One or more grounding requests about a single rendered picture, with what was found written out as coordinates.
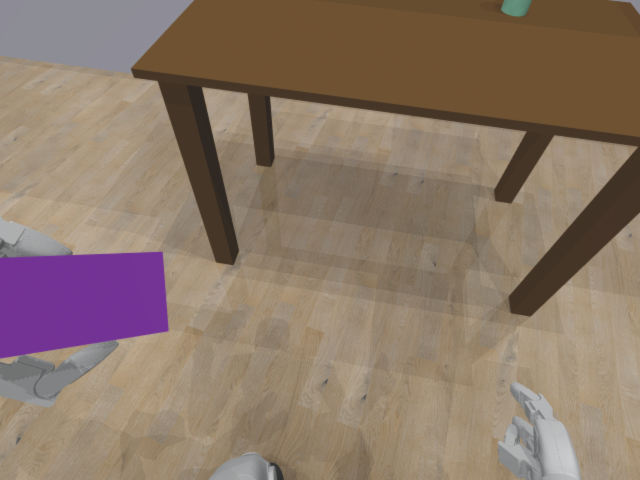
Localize left robot hand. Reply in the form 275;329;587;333
0;216;119;407

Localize right robot hand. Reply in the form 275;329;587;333
498;382;581;480

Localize table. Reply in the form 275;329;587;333
131;0;640;317

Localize sponge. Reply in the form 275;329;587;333
0;252;169;359

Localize robot left thigh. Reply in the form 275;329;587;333
209;455;277;480

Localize left robot shin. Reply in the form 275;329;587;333
241;452;267;462

